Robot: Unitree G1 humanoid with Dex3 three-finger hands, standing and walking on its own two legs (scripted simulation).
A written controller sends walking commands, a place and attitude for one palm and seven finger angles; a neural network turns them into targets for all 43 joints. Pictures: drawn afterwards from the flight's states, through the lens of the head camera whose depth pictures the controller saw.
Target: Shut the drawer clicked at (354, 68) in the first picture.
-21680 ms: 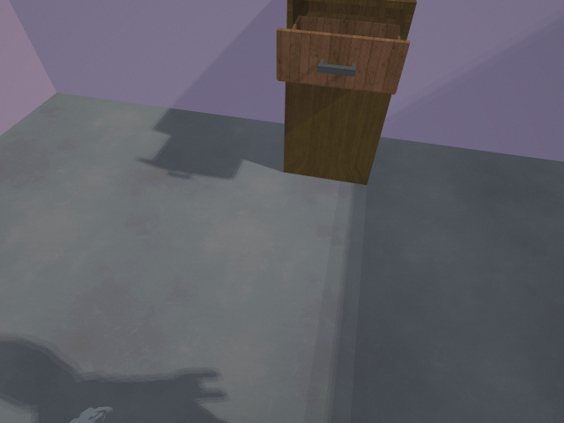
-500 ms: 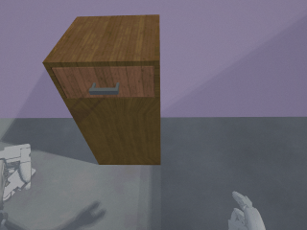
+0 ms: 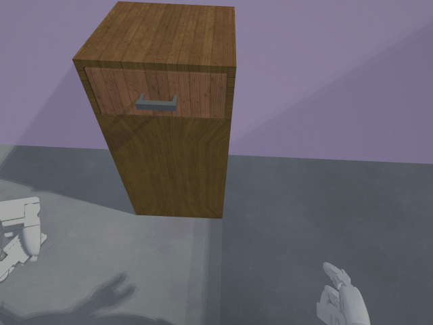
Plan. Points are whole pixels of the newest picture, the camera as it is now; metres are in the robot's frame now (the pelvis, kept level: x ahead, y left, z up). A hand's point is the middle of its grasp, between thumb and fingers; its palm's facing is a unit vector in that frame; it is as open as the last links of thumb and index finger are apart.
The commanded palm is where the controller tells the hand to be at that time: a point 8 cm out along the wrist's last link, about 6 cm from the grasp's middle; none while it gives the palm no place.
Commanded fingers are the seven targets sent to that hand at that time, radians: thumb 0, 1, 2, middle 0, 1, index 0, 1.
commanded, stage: step back with the hand held close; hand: left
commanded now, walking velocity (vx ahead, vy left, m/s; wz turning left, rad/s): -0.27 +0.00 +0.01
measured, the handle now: (157, 101) +0.70 +0.23 -0.01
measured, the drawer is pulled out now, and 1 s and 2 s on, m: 0.00 0.00 0.00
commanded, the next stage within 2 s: stop stepping back and stand still in 0.72 s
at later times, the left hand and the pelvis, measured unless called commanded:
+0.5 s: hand out of the picture +0.13 +0.25 +0.17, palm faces +0.39 -0.77 -0.51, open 3.3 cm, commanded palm +0.06 +0.29 +0.19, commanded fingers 0.00 0.90 0.90 -1.40 -1.60 -1.40 -1.60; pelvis -0.05 +0.00 +0.00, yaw +3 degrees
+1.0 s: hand out of the picture +0.05 +0.25 +0.17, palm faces +0.35 -0.84 -0.42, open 3.2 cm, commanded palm +0.00 +0.27 +0.19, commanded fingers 0.00 0.90 0.90 -1.40 -1.60 -1.40 -1.60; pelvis -0.14 +0.00 +0.00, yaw -2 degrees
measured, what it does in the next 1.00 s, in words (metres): walks backwards: right foot, then left foot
